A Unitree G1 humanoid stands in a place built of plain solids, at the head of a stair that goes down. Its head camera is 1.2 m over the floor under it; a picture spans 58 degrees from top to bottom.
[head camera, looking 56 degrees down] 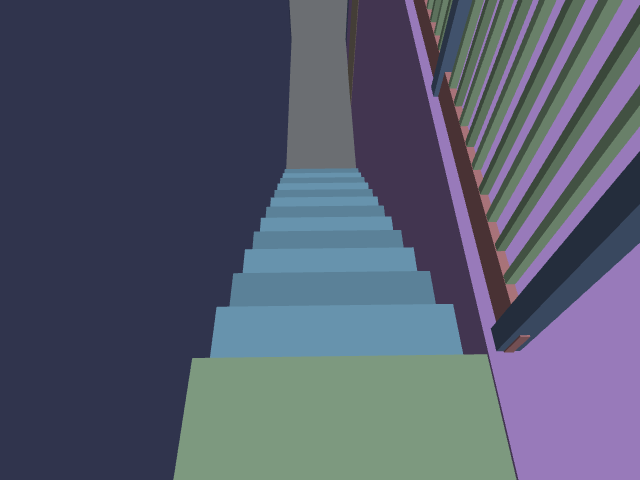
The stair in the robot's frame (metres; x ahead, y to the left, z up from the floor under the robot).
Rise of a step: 0.20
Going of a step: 0.25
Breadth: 0.84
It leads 1 degrees to the left of straight ahead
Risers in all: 13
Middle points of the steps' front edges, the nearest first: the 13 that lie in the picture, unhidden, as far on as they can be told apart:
0.42 -0.06 0.00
0.67 -0.05 -0.20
0.92 -0.05 -0.40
1.17 -0.05 -0.61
1.42 -0.04 -0.81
1.67 -0.04 -1.02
1.93 -0.04 -1.22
2.18 -0.03 -1.42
2.43 -0.03 -1.63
2.68 -0.03 -1.83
2.93 -0.02 -2.03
3.19 -0.02 -2.24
3.44 -0.02 -2.44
